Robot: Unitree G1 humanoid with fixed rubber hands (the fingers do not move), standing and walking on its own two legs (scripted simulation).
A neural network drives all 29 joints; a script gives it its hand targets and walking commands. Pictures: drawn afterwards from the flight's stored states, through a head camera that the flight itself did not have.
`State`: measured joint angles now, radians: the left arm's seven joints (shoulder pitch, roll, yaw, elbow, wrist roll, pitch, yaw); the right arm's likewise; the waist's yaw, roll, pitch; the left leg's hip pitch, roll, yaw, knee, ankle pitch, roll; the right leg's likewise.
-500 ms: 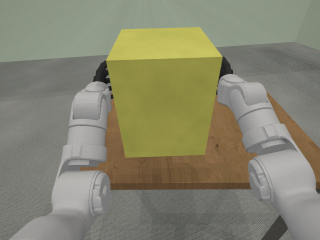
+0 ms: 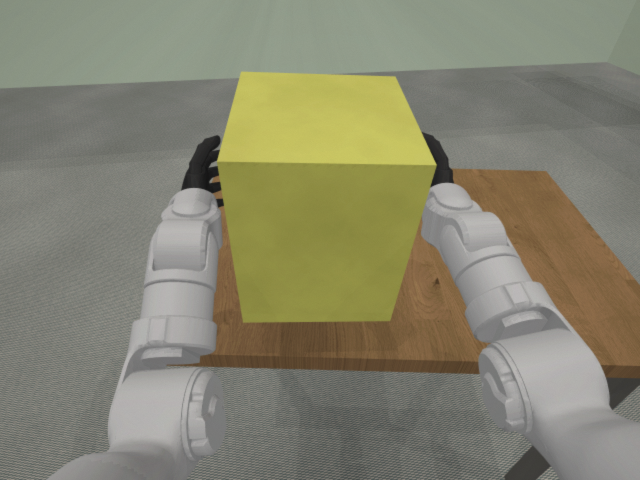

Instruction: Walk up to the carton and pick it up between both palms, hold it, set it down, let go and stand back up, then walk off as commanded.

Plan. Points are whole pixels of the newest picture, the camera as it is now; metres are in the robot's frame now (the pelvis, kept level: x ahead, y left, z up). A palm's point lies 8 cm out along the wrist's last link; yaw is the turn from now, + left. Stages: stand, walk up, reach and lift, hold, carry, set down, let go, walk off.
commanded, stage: set down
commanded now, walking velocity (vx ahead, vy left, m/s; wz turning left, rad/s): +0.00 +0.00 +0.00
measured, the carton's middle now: (318, 200) +0.41 +0.01 +0.18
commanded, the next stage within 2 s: none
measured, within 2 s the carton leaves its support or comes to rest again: rests again in 1.96 s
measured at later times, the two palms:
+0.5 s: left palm (225, 195) +0.41 +0.13 +0.20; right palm (454, 195) +0.39 -0.16 +0.20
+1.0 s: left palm (225, 212) +0.43 +0.14 +0.16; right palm (435, 211) +0.42 -0.15 +0.16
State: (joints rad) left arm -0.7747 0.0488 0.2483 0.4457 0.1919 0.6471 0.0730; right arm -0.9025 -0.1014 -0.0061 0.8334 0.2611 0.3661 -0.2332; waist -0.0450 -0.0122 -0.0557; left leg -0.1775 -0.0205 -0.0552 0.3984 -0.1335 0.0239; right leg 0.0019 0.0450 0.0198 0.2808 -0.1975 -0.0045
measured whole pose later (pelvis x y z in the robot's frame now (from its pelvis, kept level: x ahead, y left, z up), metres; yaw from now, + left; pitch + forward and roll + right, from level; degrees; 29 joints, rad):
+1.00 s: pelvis +0.02 -0.01 +0.00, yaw +1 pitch +0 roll -1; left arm -0.81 0.06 0.26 0.70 0.20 0.37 0.07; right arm -0.88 -0.01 -0.24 0.96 0.02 0.16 -0.19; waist -0.06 -0.04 -0.05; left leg -0.23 -0.02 -0.06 0.38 -0.14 0.01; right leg -0.06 0.04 -0.01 0.28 -0.21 -0.02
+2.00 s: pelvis +0.01 -0.01 +0.00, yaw -3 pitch +6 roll -1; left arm -0.83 -0.02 0.40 0.96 0.29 0.10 0.07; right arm -0.80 0.05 -0.52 0.98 -0.28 -0.04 -0.10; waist 0.02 0.00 -0.07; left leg -0.36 0.01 0.01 0.36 -0.11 0.01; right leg -0.22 0.04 0.01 0.30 -0.18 -0.01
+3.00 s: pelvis -0.01 +0.00 -0.01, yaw -4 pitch +12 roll -2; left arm -0.95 0.05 0.36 1.11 0.17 -0.02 0.12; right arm -0.91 -0.02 -0.45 1.06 -0.21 -0.07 -0.08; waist 0.03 0.00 -0.08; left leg -0.52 0.03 0.05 0.40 -0.09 0.03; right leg -0.41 0.04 -0.01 0.37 -0.17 -0.01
